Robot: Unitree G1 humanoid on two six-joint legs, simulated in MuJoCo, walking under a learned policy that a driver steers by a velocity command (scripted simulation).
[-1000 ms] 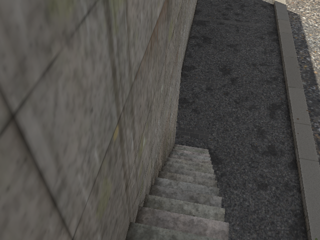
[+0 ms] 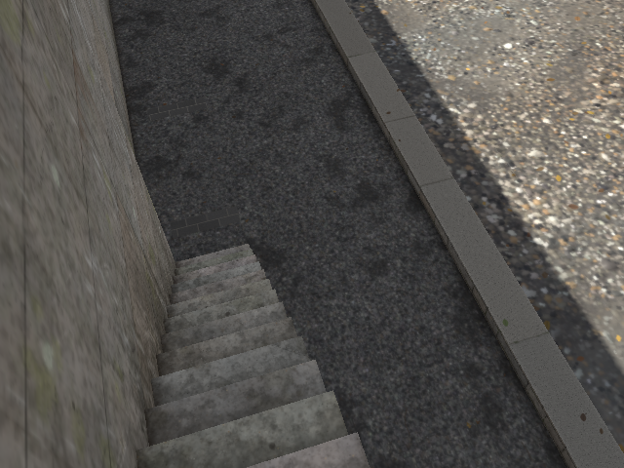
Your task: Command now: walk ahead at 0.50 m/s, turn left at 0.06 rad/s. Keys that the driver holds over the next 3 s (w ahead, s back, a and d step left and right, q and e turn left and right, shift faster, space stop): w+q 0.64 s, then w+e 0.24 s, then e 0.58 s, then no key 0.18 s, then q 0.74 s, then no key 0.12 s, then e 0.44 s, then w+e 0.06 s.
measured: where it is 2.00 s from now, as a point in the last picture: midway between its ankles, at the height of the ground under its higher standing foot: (254, 453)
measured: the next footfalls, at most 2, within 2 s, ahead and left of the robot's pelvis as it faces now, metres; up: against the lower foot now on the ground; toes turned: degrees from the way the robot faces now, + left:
left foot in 0.52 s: +0.25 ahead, +0.23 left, -0.22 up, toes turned +18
right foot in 0.90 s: +0.51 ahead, +0.12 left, -0.43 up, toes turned +18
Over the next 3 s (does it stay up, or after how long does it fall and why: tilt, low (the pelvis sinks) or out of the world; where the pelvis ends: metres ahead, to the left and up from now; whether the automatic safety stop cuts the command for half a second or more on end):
stays up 0.81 0.17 -0.89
